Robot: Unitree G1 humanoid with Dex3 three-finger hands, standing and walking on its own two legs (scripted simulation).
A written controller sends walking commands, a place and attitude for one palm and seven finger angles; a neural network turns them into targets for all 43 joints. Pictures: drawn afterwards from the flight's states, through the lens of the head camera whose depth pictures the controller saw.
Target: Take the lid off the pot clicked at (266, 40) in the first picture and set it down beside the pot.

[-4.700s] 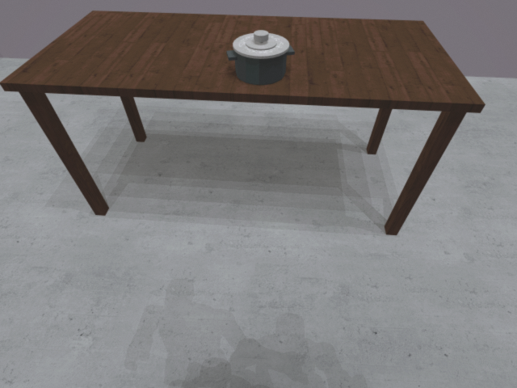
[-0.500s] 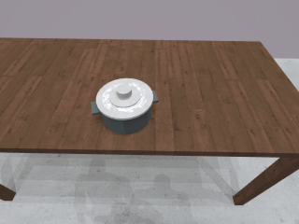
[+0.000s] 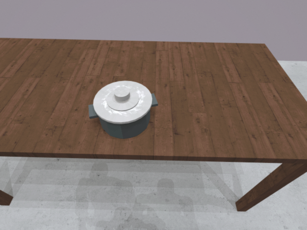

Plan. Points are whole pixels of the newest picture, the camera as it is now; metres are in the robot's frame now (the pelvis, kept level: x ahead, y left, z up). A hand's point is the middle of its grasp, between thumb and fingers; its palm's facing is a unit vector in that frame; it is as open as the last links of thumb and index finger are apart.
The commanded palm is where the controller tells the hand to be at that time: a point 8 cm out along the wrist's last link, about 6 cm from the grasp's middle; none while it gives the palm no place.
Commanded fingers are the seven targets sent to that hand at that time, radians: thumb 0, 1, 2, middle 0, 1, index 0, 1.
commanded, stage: look again from close up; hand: left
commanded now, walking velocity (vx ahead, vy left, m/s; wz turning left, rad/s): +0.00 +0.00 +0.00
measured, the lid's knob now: (122, 93) +0.47 +0.13 +0.09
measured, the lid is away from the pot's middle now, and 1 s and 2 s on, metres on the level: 0.00 0.00 0.00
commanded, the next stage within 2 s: lift the closed hand beside the body in 0.64 s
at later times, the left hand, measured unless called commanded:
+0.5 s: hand out of the picture -0.02 +0.17 -0.18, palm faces +0.02 -0.99 -0.17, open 7.3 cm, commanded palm none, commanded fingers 0.00 0.90 0.90 -0.20 -0.30 -0.20 -0.30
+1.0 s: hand out of the picture +0.12 +0.19 -0.07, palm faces +0.15 -0.96 -0.26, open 6.0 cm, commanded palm +0.07 +0.24 -0.03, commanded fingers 0.00 0.90 0.90 -0.82 -0.97 -0.82 -0.97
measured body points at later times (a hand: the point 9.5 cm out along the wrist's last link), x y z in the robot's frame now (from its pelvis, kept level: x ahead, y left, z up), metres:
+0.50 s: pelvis -0.01 +0.01 +0.00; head +0.00 +0.01 +0.45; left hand -0.02 +0.22 -0.16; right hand -0.03 -0.20 -0.16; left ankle -0.04 +0.12 -0.74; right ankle +0.01 -0.13 -0.74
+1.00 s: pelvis -0.02 +0.02 -0.01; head -0.04 +0.00 +0.44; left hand +0.11 +0.24 -0.05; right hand +0.12 -0.23 -0.10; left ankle -0.04 +0.12 -0.74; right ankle +0.01 -0.13 -0.74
